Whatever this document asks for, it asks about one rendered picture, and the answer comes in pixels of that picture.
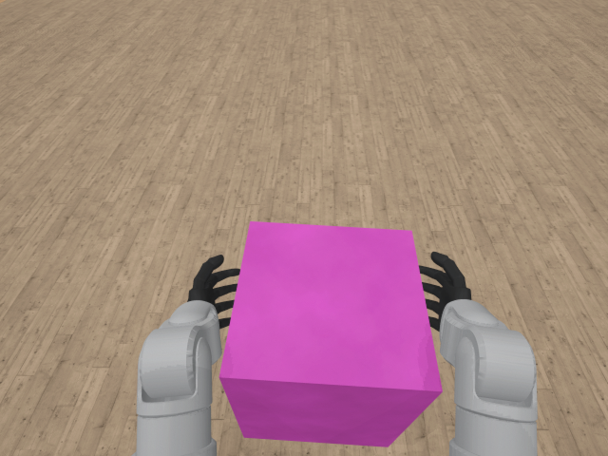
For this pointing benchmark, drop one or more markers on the robot right forearm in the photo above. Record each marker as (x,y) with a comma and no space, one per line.
(495,383)

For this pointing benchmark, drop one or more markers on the carton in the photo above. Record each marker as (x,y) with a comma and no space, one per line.
(329,339)

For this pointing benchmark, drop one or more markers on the left robot hand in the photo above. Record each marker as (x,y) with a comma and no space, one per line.
(204,282)

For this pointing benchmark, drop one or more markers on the robot left forearm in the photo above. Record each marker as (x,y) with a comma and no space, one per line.
(174,390)

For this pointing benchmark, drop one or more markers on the right robot hand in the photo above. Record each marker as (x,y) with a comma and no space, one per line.
(453,282)

